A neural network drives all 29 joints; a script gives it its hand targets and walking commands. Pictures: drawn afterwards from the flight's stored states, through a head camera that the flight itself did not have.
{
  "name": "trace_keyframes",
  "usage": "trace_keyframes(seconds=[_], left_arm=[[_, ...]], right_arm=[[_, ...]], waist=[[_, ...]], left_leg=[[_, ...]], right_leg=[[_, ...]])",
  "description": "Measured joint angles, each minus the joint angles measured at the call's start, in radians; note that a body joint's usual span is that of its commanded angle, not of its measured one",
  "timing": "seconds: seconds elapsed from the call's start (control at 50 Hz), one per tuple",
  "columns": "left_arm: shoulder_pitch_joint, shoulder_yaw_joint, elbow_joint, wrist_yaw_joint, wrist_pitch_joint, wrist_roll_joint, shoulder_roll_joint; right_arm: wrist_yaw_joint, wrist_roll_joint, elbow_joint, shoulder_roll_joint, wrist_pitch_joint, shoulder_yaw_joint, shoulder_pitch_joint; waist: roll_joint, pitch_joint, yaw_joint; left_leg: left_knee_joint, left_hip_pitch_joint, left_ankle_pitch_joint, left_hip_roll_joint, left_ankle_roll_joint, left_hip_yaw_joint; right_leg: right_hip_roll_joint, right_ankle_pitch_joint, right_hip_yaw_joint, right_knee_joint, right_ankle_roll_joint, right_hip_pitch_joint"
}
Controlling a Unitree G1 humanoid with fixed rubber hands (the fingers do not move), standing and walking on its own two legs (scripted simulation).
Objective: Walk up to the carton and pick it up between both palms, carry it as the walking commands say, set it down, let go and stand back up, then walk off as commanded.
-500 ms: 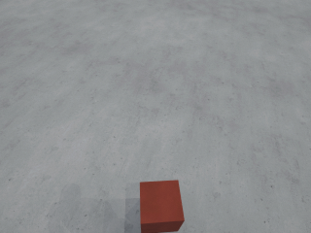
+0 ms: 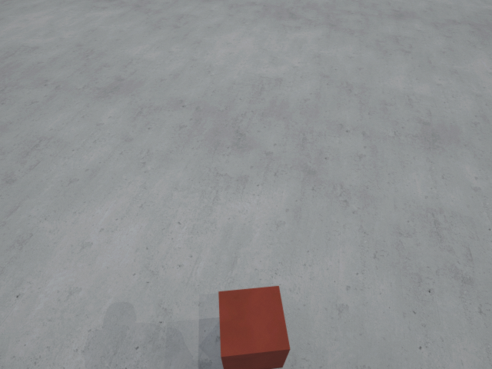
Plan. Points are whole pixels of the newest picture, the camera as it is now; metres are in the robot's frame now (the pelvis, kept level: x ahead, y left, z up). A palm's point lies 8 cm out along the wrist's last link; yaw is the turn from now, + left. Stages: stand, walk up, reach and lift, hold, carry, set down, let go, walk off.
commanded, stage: stand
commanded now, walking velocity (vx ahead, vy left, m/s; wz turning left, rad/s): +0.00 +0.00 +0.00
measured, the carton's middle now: (251, 330) +0.39 -0.02 -0.66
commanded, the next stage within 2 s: reach and lift in 0.60 s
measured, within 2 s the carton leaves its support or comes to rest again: neither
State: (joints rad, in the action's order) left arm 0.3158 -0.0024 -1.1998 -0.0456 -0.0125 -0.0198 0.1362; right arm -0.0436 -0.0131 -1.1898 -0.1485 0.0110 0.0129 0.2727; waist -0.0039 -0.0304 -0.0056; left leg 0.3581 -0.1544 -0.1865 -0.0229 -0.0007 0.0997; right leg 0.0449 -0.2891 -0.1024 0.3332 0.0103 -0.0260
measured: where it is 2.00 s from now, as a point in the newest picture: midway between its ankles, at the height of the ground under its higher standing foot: outside the picture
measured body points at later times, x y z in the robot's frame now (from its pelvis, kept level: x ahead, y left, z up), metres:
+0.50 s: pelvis -0.01 -0.02 +0.00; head +0.00 -0.03 +0.45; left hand -0.07 +0.19 -0.16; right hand -0.04 -0.23 -0.17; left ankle +0.00 +0.12 -0.75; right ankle -0.07 -0.11 -0.75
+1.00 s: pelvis -0.03 -0.01 -0.03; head +0.06 -0.02 +0.41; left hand +0.11 +0.17 -0.16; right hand +0.10 -0.22 -0.17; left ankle +0.01 +0.12 -0.75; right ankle -0.07 -0.12 -0.75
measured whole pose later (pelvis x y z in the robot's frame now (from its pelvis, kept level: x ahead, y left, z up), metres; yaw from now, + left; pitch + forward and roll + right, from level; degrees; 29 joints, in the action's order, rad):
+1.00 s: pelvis -0.03 -0.01 -0.03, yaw -5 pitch +15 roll +1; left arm 0.10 0.05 -0.52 -0.04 0.61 -0.01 0.05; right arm 0.05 -0.05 -0.57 -0.13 -0.60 0.02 0.04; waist 0.00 0.06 0.03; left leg 0.62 -0.63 -0.24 -0.02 0.01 0.01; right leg -0.01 -0.36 0.03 0.67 -0.01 -0.56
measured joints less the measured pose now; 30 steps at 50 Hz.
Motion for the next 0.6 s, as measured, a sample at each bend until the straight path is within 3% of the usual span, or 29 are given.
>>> trace_keyframes(seconds=[0.6], left_arm=[[0.051,0.006,0.032,-0.003,-0.008,-0.003,-0.024]], right_arm=[[-0.003,-0.001,-0.005,0.030,-0.004,-0.002,0.026]], waist=[[0.006,-0.003,0.000]], left_leg=[[0.024,-0.028,0.012,-0.039,0.035,-0.023]], right_leg=[[-0.039,0.000,-0.008,0.030,-0.037,-0.028]])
